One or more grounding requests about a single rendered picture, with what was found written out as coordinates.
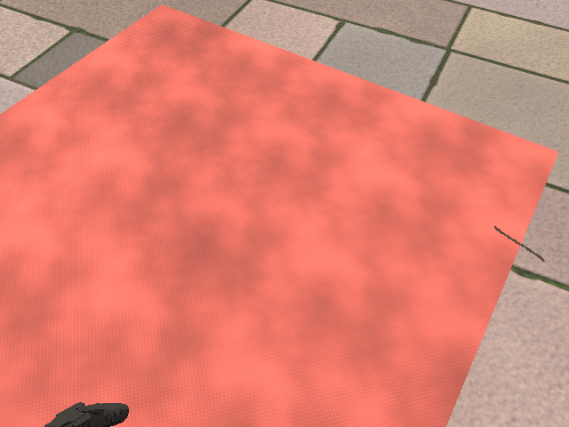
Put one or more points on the robot left hand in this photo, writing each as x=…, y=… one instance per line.
x=96, y=415

